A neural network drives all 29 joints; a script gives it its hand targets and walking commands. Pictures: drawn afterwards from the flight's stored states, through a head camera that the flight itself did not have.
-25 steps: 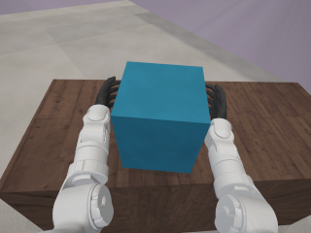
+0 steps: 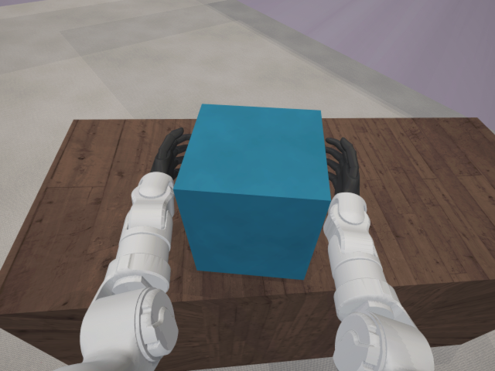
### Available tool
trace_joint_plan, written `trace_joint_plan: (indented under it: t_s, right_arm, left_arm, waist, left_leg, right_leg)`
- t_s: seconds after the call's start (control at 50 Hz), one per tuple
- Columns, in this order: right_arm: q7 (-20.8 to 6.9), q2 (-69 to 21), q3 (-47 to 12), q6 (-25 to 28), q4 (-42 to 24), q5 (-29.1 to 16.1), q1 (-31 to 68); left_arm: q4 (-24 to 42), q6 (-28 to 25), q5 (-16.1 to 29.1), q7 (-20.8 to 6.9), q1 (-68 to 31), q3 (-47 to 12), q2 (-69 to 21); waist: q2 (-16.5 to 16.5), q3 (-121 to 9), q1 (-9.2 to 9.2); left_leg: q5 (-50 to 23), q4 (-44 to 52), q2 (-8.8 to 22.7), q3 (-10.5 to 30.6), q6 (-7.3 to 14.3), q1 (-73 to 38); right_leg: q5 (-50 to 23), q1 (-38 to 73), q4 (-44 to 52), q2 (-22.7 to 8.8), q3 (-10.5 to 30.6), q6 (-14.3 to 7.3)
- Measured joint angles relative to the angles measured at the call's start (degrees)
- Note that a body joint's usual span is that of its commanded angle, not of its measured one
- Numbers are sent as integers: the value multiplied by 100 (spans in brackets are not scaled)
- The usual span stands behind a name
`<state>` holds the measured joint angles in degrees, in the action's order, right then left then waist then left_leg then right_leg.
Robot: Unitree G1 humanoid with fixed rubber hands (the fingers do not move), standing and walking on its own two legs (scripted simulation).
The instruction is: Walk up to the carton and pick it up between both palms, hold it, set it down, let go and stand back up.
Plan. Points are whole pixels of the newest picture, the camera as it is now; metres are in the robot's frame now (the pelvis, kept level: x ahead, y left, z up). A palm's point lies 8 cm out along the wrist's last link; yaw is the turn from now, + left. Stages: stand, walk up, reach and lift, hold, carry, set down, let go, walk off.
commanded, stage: set down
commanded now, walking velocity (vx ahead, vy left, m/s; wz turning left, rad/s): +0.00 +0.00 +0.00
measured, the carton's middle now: (254, 195) +0.42 -0.02 +0.04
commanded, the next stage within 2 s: none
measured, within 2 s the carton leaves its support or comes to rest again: rests again in 0.94 s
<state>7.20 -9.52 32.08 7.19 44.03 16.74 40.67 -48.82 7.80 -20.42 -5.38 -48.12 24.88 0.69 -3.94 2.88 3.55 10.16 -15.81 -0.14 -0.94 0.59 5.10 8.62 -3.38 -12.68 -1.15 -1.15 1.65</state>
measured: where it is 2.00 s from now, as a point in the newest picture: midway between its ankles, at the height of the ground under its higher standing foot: outside the picture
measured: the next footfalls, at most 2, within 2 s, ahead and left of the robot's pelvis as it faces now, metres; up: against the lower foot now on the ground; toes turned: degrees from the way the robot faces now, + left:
none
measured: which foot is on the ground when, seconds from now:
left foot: down 0.00-1.00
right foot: down 0.00-1.00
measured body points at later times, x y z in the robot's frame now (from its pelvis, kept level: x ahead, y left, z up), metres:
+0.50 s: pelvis +0.00 +0.00 +0.00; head +0.04 +0.03 +0.45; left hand +0.44 +0.14 +0.08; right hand +0.40 -0.17 +0.09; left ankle -0.02 +0.11 -0.75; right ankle -0.02 -0.13 -0.75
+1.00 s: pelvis +0.00 +0.00 +0.00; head +0.05 +0.03 +0.45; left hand +0.44 +0.13 +0.07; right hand +0.40 -0.17 +0.08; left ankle -0.02 +0.11 -0.75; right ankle -0.02 -0.13 -0.75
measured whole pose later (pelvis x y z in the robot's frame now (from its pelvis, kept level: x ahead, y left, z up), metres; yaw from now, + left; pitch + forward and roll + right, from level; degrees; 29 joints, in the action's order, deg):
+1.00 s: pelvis +0.00 +0.00 +0.00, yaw -1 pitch +4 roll -1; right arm 5.8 -12.3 39.0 12.0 44.1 25.1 40.4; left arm -54.0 0.6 -23.7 -6.5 -48.8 30.1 0.0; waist -3.6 2.3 2.5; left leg 9.7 -16.3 0.3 -1.6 0.5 10.4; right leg 8.1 -8.9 -13.3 -0.8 -0.9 1.4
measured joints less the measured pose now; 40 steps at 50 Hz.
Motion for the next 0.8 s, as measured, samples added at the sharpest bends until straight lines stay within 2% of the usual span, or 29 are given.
trace_joint_plan:
  t_s: [0.1, 0.24, 0.46, 0.8]
  right_arm:
    - [0, -43, 74, 23, 4, 77, -7]
    - [-72, -37, 191, 57, 19, 223, 55]
    - [-112, -210, 528, 216, 27, 599, 49]
    - [-148, -286, 610, 321, -116, 754, -56]
  left_arm:
    - [-113, -68, 1, -13, -21, 13, 29]
    - [-180, -169, -120, -14, -64, 190, -36]
    - [-463, -418, -68, -35, -72, 215, 43]
    - [-562, -675, -263, -117, -73, 507, -55]
  waist:
    - [1, -32, 2]
    - [20, 56, -154]
    - [41, -118, -90]
    - [45, -66, -129]
  left_leg:
    - [16, -22, -2, -20, 4, 81]
    - [40, -84, 34, -74, -2, 158]
    - [-9, -84, 24, 4, -18, 442]
    - [-40, -12, 31, -70, -7, 468]
  right_leg:
    - [7, -86, -19, -4, 14, 6]
    - [-16, -159, -24, 29, 60, -18]
    - [-19, -427, -55, 19, -26, -25]
    - [-26, -523, -77, 22, 37, -23]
